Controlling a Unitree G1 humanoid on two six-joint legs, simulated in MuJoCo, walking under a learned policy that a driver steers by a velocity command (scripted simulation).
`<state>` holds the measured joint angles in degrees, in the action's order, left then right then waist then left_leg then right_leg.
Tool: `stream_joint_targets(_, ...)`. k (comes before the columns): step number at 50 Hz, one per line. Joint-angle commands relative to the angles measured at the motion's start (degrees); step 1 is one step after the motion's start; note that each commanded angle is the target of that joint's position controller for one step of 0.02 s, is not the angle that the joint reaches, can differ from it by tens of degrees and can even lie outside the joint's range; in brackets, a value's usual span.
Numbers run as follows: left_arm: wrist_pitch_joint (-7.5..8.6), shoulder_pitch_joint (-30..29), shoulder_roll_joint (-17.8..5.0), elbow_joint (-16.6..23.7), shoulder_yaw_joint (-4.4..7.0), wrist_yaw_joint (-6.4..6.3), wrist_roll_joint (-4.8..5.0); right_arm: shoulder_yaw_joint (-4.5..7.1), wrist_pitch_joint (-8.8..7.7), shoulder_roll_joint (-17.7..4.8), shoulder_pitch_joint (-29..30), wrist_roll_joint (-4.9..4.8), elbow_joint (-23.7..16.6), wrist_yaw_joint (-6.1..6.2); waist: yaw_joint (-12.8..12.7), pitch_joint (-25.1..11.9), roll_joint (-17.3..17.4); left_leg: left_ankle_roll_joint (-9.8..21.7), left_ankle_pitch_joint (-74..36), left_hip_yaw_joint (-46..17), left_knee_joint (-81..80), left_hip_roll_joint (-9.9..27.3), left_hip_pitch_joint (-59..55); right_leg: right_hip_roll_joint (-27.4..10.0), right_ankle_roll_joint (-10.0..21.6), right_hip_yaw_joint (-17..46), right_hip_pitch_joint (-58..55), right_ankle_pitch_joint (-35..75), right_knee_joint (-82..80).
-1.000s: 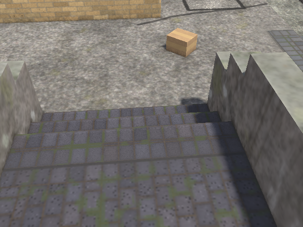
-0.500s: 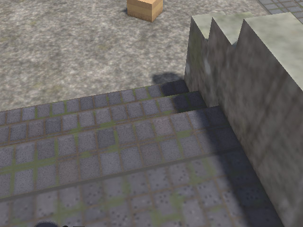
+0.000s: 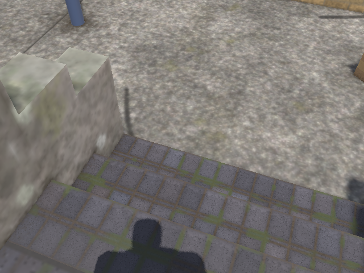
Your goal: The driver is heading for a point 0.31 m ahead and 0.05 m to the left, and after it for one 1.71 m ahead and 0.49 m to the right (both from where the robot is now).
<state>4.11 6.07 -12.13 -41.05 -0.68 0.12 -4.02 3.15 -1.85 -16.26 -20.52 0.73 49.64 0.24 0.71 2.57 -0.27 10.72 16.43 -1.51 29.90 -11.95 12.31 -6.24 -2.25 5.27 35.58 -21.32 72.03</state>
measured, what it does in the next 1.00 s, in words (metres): walks ahead, turning right: right foot, then left foot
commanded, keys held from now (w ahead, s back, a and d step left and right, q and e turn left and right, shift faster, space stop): w+q+shift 0.10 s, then e+shift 0.90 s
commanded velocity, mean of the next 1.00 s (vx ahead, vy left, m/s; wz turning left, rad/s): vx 0.33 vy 0.00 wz -0.34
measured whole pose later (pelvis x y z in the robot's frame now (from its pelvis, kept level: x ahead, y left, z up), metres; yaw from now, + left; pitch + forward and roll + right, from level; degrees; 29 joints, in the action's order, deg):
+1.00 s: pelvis +0.39 +0.00 +0.02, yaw -27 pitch -1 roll -1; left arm -6.2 11.6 -23.6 -36.1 5.6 1.0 0.2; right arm -0.1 1.1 -16.4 -9.1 1.5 35.1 2.3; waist -0.6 3.1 -4.1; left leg 3.4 8.6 2.5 23.5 -1.0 14.3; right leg 5.4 -4.3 6.3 32.1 -21.7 72.9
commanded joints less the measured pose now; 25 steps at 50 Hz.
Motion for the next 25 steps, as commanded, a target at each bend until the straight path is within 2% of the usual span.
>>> stream_joint_targets(1,-1.34,-2.02,-7.43,4.90,1.35,0.22,0.25,2.41,-2.91,-9.74,1.81,-0.79,-5.40,0.19,-2.16,3.42,-2.23,9.63,-14.40,-20.08,-19.07,12.53,7.05,-0.14,-2.09,-4.33,1.29,7.16,-12.82)
stream_joint_targets(3,-1.15,-7.21,-5.92,7.24,0.69,0.70,1.26,2.76,-3.18,-9.82,0.02,-1.25,-5.39,-0.28,-0.23,2.95,-0.92,7.23,-21.18,-18.55,-18.47,10.82,7.45,1.34,-1.70,-5.05,-2.70,19.07,-22.67)
stream_joint_targets(5,-1.07,-9.25,-5.86,8.38,0.55,0.79,2.35,3.05,-3.11,-10.01,-2.29,-1.57,-5.49,-0.60,2.23,1.14,1.71,4.96,-27.64,-19.01,-17.47,10.96,4.01,3.44,-0.49,-5.62,-6.44,26.22,-30.06)
stream_joint_targets(6,-0.83,-9.18,-5.53,8.50,0.41,0.84,2.36,2.92,-3.08,-9.53,-3.30,-1.66,-4.90,-0.50,2.75,1.24,1.74,4.01,-32.75,-17.65,-16.73,11.39,1.26,4.17,0.73,-6.66,-7.54,29.30,-34.22)
stream_joint_targets(8,0.15,-10.06,-5.78,8.73,0.50,1.04,1.41,2.56,-2.91,-9.06,-6.73,-1.90,-3.65,0.00,5.20,1.48,0.48,0.93,-43.75,-16.42,-14.84,12.29,-5.26,6.63,3.24,-8.40,-10.98,32.62,-42.21)
stream_joint_targets(9,0.36,-6.86,-7.01,8.07,1.05,0.67,1.08,2.58,-3.09,-10.20,-7.55,-1.56,-3.01,0.40,4.08,-0.41,2.39,-0.84,-51.84,-15.82,-11.98,12.63,-8.51,9.02,3.99,-8.87,-15.05,31.33,-43.23)
stream_joint_targets(10,0.76,-0.76,-9.42,6.22,2.07,0.16,1.16,2.72,-3.19,-11.53,-6.54,-0.78,-3.08,0.74,0.89,-3.14,4.63,-2.68,-59.29,-15.58,-5.48,13.64,-11.82,10.38,5.17,-8.24,-19.59,28.01,-43.21)
stream_joint_targets(11,1.40,8.09,-11.18,3.60,2.90,-0.29,1.81,2.96,-3.08,-12.58,-3.27,-0.30,-3.54,1.24,-4.62,-5.96,4.92,-4.27,-61.44,-13.91,4.59,13.46,-13.56,9.69,5.77,-7.42,-25.23,29.46,-46.12)
stream_joint_targets(12,2.02,16.78,-13.10,0.84,3.42,-0.77,2.07,2.69,-2.83,-11.44,-0.67,-0.11,-4.63,1.68,-9.19,-9.41,3.89,-6.00,-53.62,-11.64,17.95,11.45,-10.54,4.73,6.83,-4.35,-33.23,38.45,-46.92)
stream_joint_targets(13,2.25,21.08,-17.17,0.17,3.90,-0.74,1.14,1.45,-2.24,-4.04,-9.46,-1.45,-5.47,1.81,-4.56,-19.65,-12.94,-9.85,-4.75,-6.23,45.40,3.86,4.29,-11.80,13.80,10.60,-53.15,75.76,-34.41)
stream_joint_targets(14,1.48,24.50,-15.88,-1.25,4.45,0.82,2.97,1.38,-2.09,-5.83,-18.29,-3.54,-3.42,2.02,-4.44,-32.51,-18.86,-10.96,18.62,-8.83,60.55,-3.07,17.16,-18.72,22.78,31.20,-66.76,86.98,-36.64)
stream_joint_targets(15,0.64,20.91,-12.57,0.26,4.28,1.14,4.62,1.05,-1.91,-7.97,-13.04,-1.71,-3.31,2.38,-4.59,-30.73,-8.84,-10.84,12.92,-10.01,61.66,1.64,19.98,-15.44,22.03,27.84,-61.84,77.86,-39.70)
stream_joint_targets(16,0.02,15.49,-9.43,1.08,3.46,0.86,5.03,0.56,-2.08,-8.37,-5.21,-0.67,-5.56,1.87,-4.13,-22.64,-4.78,-10.96,9.74,-6.39,57.55,5.77,21.75,-12.31,20.51,22.19,-53.91,68.55,-43.07)
stream_joint_targets(17,-0.27,13.37,-8.08,0.59,2.84,0.59,4.57,0.12,-1.98,-7.87,0.95,0.43,-7.32,1.44,-3.63,-14.88,-1.44,-11.06,8.13,-4.09,53.51,7.64,23.93,-9.23,19.53,19.30,-45.56,64.26,-46.19)
stream_joint_targets(18,-0.43,13.82,-8.81,0.10,2.99,0.24,4.67,-0.12,-0.86,-6.99,4.18,1.80,-9.02,1.12,-2.89,-10.42,0.15,-11.30,6.00,-3.20,49.19,8.89,23.34,-7.10,18.34,17.92,-39.07,63.83,-48.14)
stream_joint_targets(19,-0.78,13.98,-9.91,-0.25,3.39,0.24,4.28,-0.38,0.68,-6.26,4.49,2.24,-9.66,1.09,-1.32,-8.38,0.07,-11.38,5.09,-2.69,46.31,9.59,21.31,-5.86,17.89,17.74,-33.67,62.92,-49.61)
stream_joint_targets(20,-0.82,15.21,-10.93,-0.81,3.75,0.40,4.37,-0.48,1.74,-6.05,5.17,2.14,-10.69,1.28,-0.61,-6.91,-0.22,-11.66,4.48,-2.41,43.08,9.93,19.88,-4.59,17.79,17.03,-29.50,64.22,-50.96)
stream_joint_targets(21,-0.78,15.40,-11.83,-0.81,4.06,0.58,4.45,-0.76,2.38,-5.19,5.30,2.20,-11.49,1.32,0.49,-7.24,-0.75,-11.93,4.80,-2.62,40.02,10.29,19.31,-3.97,17.94,16.68,-27.85,65.19,-51.32)
stream_joint_targets(23,-0.88,14.80,-13.07,-0.10,4.38,0.58,3.91,-1.16,3.23,-4.62,6.12,1.91,-12.52,1.88,1.79,-8.17,-2.02,-12.49,3.94,-2.22,34.96,10.60,18.19,-2.48,17.62,15.54,-24.15,67.43,-51.27)
stream_joint_targets(25,-1.82,15.25,-13.33,0.73,4.56,0.25,3.50,-1.38,3.78,-4.68,8.96,1.57,-13.68,2.29,2.02,-9.58,-3.34,-12.64,0.40,-2.15,32.15,10.46,17.56,-0.66,16.55,15.44,-21.41,62.02,-51.19)
Keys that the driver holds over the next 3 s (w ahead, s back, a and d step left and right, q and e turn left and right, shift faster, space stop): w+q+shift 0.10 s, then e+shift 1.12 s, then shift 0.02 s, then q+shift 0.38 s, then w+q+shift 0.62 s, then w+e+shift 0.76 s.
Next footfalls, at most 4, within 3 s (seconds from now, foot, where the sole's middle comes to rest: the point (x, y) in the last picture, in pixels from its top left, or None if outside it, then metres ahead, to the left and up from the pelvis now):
0.24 right None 0.46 -0.13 -0.76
0.80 left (179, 269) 0.50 0.04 -0.76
1.30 right None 0.28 -0.08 -0.76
1.82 left None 0.37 0.09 -0.76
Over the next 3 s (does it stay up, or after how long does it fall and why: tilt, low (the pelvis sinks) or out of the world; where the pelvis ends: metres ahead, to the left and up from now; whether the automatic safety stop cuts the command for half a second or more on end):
stays up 1.03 0.05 -0.27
